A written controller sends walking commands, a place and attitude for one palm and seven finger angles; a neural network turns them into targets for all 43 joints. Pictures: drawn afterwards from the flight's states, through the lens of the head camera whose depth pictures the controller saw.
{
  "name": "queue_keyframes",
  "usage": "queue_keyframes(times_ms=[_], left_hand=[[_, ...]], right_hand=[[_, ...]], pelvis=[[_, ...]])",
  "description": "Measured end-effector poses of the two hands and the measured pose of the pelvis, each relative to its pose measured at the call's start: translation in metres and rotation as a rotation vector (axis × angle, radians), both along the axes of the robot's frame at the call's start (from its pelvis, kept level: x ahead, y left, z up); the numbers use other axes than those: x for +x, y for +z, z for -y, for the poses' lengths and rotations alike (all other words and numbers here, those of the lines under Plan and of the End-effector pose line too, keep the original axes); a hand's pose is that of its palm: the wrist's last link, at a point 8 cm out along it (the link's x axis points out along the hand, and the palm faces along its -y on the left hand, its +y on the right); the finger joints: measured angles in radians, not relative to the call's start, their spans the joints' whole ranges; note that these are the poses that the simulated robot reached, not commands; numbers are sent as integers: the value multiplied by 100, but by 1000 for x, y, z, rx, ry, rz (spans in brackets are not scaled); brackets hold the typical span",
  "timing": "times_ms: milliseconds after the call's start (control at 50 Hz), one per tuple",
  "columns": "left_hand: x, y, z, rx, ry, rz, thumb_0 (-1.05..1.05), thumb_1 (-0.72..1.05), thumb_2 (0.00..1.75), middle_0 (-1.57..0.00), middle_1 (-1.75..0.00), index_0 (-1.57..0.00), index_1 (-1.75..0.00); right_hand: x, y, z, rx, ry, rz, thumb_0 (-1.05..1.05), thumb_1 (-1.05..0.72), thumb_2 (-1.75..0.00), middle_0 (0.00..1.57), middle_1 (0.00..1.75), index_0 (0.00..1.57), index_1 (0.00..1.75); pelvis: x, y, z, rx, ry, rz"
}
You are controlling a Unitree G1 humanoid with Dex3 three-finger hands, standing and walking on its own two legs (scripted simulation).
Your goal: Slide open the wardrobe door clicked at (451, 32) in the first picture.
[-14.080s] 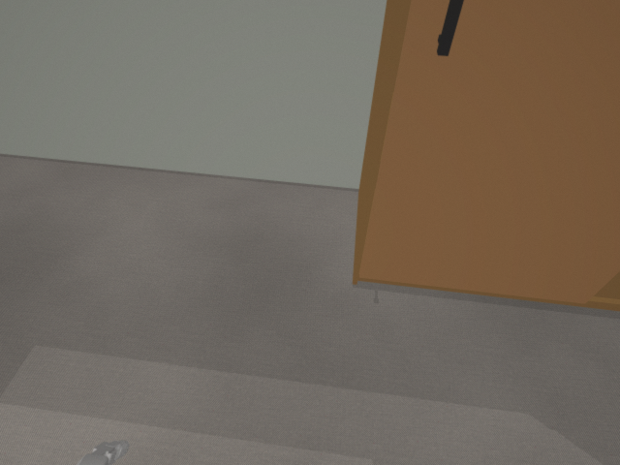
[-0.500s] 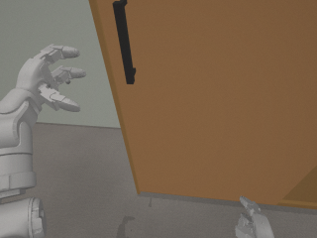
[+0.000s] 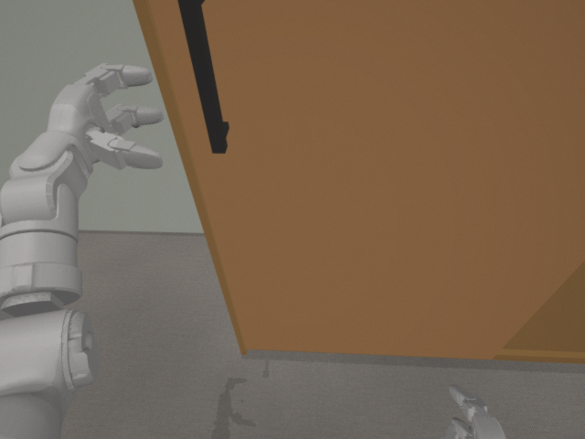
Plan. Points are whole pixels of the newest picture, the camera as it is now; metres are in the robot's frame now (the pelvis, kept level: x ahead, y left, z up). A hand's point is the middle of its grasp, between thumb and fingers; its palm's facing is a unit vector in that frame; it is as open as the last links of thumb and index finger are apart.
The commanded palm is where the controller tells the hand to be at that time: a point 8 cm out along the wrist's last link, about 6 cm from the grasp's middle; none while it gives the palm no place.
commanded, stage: move the hooked fingers beside the handle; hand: left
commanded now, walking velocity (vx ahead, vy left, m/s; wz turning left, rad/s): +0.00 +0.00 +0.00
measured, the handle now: (210, 77) +0.52 +0.15 +0.26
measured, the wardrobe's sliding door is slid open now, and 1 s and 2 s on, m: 0.00 0.00 0.00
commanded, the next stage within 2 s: feel for the door with the fingertips in 1.46 s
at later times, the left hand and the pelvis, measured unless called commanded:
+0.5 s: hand (166, 102) +0.48 +0.20 +0.24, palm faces +0.00 -1.00 +0.01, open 14.0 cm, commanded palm +0.45 +0.26 +0.25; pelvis +0.01 +0.01 +0.00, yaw -2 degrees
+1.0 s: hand (166, 109) +0.46 +0.19 +0.24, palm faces +0.01 -1.00 -0.01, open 14.0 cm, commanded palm +0.44 +0.25 +0.24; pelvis +0.01 +0.01 +0.00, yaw -1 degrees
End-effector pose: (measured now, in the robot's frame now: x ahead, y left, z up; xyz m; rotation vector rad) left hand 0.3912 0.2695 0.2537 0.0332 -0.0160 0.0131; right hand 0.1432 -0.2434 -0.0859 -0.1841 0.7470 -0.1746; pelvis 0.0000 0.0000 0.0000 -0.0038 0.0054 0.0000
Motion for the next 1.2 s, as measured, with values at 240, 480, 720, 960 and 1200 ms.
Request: queue_keyframes(times_ms=[240,480,720,960,1200], left_hand=[[33,-9,4,-20,13,-16,-1,-50,30,-30,-120,-30,-120],[68,-10,14,-43,-17,-28,-1,-50,30,-30,-120,-30,-120],[63,-18,9,-13,-3,-7,-1,-50,30,-31,-121,-31,-120],[50,-5,20,-24,-8,-4,-1,-50,30,-30,-120,-30,-120],[46,-1,33,-16,-8,30,-1,-50,30,-30,-120,-30,-120]], right_hand=[[-38,-9,7,-21,-71,-96,1,-91,-90,20,30,20,30],[-78,-17,10,-43,-125,-211,1,-91,-90,21,30,21,30],[-75,-18,3,-18,-127,-215,1,-91,-90,21,30,21,30],[-27,-10,-1,-3,-57,-96,1,-91,-90,21,30,21,30],[-30,-10,4,-11,-47,-102,1,-91,-90,21,30,21,30]], pelvis=[[2,0,-5,-2,-16,-23],[7,0,-12,-5,-27,-60],[14,0,-14,-6,-38,-57],[11,0,-11,-5,-22,-43],[4,0,-4,-3,-12,-32]])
